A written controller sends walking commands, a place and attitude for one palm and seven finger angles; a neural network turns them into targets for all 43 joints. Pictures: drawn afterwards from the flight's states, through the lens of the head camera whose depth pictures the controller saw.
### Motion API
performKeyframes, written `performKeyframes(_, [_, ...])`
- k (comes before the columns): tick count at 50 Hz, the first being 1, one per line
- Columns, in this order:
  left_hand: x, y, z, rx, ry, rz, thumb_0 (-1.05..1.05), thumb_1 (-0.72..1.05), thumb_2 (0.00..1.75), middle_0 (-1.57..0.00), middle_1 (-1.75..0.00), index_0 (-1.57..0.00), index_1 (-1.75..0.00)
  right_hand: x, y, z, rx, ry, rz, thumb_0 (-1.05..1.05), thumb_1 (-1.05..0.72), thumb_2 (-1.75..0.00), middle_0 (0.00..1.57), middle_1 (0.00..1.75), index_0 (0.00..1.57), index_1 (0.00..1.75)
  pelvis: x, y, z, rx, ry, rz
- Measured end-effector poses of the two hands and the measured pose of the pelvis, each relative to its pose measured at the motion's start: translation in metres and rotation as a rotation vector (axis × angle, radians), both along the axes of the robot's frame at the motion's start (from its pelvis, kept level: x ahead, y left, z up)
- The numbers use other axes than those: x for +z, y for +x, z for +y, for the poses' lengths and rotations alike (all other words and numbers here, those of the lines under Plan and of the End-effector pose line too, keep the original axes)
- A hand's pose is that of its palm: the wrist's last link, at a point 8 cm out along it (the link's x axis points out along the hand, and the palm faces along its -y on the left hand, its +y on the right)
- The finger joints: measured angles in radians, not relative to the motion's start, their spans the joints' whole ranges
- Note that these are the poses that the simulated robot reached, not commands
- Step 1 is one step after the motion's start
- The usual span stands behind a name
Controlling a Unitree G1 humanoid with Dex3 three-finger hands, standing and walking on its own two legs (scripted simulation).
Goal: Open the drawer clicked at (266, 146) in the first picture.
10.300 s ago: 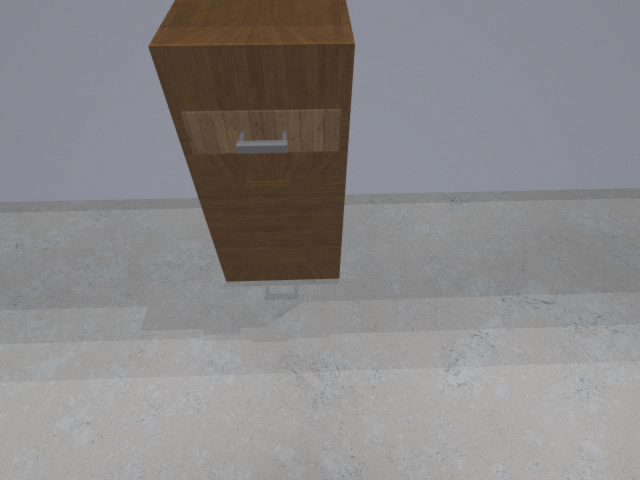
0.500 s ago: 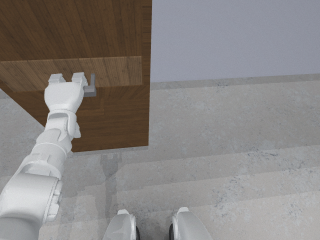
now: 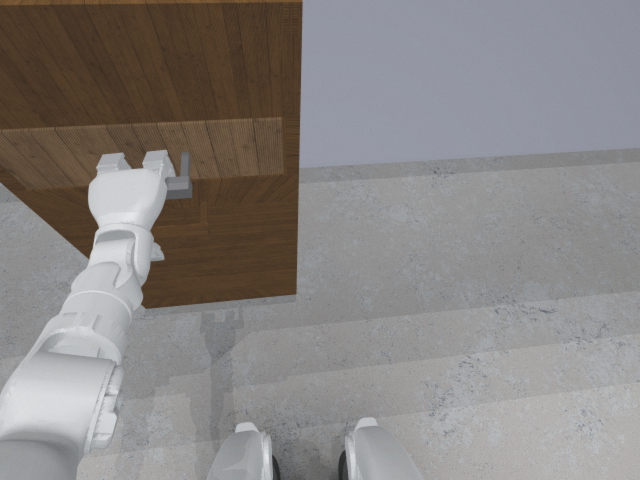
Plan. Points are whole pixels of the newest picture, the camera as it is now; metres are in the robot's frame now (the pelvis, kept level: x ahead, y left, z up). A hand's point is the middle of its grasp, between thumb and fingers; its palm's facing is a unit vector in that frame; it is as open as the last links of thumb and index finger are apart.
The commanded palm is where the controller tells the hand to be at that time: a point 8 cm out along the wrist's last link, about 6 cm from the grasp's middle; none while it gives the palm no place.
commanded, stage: close the thumb around the handle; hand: left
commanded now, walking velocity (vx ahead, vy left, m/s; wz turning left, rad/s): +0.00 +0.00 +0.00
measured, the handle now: (145, 176) +0.52 +0.22 -0.01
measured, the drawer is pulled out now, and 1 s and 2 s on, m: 0.00 0.02 0.03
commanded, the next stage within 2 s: pull the drawer open in 0.44 s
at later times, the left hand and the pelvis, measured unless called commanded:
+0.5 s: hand (145, 218) +0.46 +0.22 -0.03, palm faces -0.06 -0.03 -1.00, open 5.6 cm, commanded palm +0.45 +0.21 +0.02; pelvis +0.01 +0.00 +0.00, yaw +0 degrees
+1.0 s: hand (145, 232) +0.44 +0.22 -0.03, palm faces -0.05 -0.07 -1.00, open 5.6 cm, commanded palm +0.40 +0.21 +0.02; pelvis +0.03 +0.01 +0.02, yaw -1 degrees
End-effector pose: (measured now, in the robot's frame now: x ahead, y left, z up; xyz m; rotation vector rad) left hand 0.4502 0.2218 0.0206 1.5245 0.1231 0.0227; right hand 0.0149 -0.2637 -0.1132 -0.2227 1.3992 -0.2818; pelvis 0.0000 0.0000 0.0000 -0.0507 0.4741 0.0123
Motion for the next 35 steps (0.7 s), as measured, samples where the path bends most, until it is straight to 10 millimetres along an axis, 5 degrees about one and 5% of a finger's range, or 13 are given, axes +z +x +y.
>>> performKeyframes(18, [0.002, -0.003, -0.001, 0.011, 0.01, -0.006, 0.0, 0.7, 0.81, -0.34, -1.33, -0.41, -1.33, 0.002, 0.018, 0.002, 0.012, 0.014, -0.02, 0.0, -0.91, -0.89, 0.2, 0.3, 0.21, 0.3, 0.005, 0.007, 0.001, 0.003, 0.002, -0.009])
performKeyframes(35, [0.002, -0.004, -0.001, 0.013, 0.002, 0.007, 0.0, 0.73, 0.78, -0.31, -1.35, -0.4, -1.35, 0.003, 0.018, 0.0, -0.004, 0.013, -0.031, 0.0, -0.91, -0.89, 0.2, 0.3, 0.2, 0.3, 0.006, 0.007, -0.001, -0.009, 0.005, -0.013])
